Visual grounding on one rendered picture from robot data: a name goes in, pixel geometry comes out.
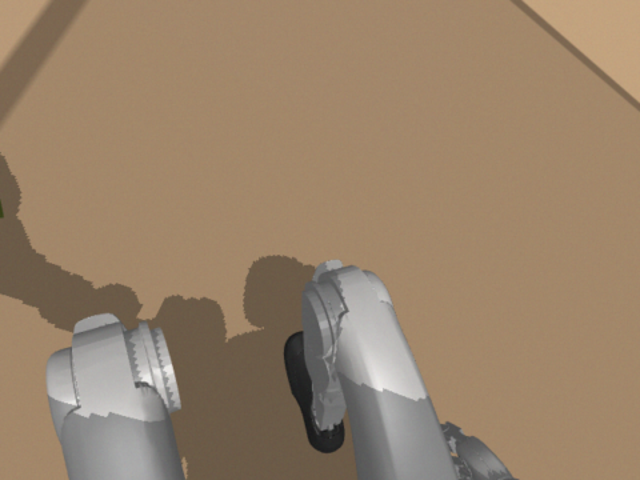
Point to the right robot hand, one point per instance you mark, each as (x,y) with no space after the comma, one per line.
(475,460)

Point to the right robot foot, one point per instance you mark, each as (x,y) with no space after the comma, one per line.
(301,387)

